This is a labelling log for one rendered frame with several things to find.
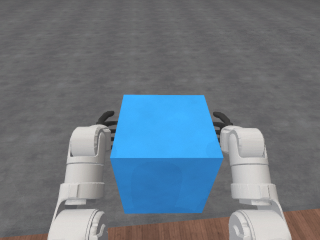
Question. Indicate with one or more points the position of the robot right forearm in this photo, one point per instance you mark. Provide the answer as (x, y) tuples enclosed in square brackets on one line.
[(249, 168)]

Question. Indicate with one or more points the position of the carton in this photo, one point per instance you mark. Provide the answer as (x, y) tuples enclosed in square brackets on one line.
[(165, 154)]

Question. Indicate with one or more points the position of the right robot hand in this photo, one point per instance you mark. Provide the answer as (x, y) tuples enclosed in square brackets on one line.
[(221, 125)]

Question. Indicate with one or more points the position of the robot left forearm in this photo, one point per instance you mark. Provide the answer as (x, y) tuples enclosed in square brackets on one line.
[(83, 182)]

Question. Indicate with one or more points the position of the left robot upper arm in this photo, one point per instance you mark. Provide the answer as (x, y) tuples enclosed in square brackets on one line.
[(80, 224)]

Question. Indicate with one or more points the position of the right robot upper arm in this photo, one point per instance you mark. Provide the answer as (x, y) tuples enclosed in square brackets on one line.
[(257, 224)]

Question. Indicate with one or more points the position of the left robot hand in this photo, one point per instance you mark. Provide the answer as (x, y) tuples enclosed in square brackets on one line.
[(103, 118)]

